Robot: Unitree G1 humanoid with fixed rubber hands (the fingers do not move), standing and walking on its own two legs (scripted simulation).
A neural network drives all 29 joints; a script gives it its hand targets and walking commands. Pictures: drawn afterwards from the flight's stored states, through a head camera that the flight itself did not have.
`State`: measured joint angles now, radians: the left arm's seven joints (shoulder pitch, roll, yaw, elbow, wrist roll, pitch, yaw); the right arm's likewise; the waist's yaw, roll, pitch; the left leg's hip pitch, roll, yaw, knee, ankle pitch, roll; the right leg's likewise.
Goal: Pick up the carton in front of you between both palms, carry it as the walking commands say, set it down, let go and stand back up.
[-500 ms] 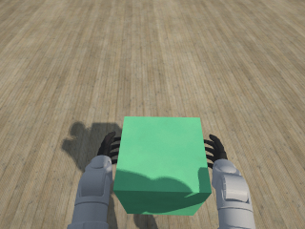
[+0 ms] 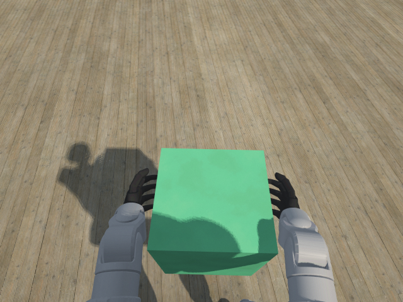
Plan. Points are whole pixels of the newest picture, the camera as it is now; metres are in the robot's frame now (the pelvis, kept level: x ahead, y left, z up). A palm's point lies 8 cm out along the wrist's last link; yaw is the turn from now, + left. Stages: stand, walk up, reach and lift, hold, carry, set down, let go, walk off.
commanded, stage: carry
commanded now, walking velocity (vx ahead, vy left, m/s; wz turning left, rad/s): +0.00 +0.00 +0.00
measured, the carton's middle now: (210, 217) +0.30 +0.00 -0.07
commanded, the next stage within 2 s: none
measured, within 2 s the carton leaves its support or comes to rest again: neither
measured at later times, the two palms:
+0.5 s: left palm (145, 157) +0.40 +0.15 +0.02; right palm (283, 160) +0.41 -0.15 +0.03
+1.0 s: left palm (139, 173) +0.36 +0.15 +0.02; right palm (282, 175) +0.37 -0.15 +0.02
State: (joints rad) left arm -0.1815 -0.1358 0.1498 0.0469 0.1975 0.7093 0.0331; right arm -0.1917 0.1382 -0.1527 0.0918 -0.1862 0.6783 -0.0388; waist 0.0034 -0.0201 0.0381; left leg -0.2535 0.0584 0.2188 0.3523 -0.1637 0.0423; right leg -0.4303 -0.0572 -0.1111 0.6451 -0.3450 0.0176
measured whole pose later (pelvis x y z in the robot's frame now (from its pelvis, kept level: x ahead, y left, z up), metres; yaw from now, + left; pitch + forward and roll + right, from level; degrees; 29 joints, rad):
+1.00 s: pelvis +0.07 -0.01 -0.02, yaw +2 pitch +1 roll +0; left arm -0.22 -0.14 0.18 0.16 0.23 0.74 0.02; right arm -0.23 0.14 -0.18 0.17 -0.22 0.74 -0.03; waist 0.00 0.01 -0.08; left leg -0.17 0.06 0.18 0.53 -0.38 0.00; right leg -0.31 -0.07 -0.18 0.54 -0.25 -0.01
